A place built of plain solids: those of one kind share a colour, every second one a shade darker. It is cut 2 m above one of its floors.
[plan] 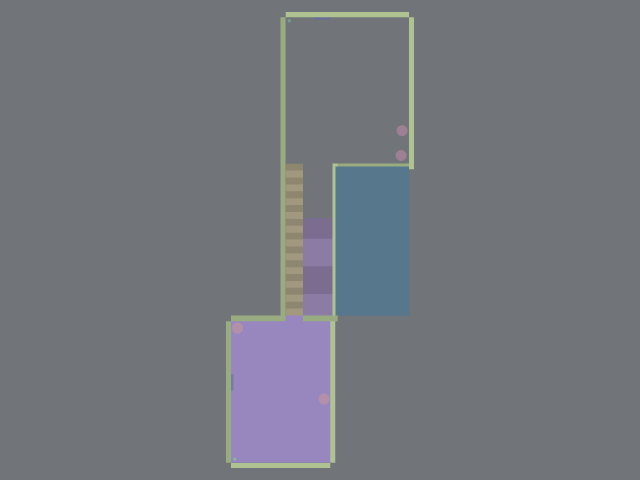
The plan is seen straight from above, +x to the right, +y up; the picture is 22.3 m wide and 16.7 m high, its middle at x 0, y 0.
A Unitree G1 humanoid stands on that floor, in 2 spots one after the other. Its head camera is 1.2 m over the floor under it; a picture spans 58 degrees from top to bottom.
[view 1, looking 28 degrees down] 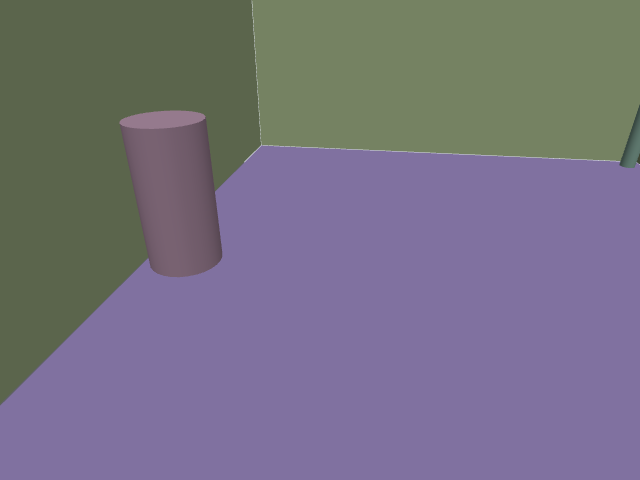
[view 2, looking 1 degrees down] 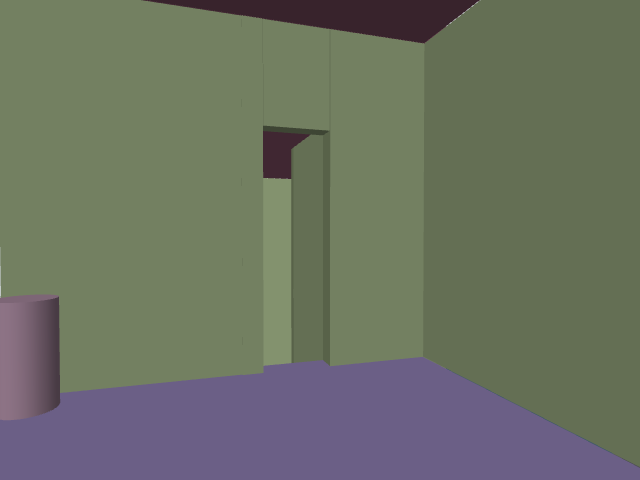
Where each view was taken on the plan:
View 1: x -0.90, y -3.63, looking -81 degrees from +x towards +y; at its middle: floor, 2.56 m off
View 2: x -1.87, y -6.47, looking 72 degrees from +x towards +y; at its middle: wall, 7.48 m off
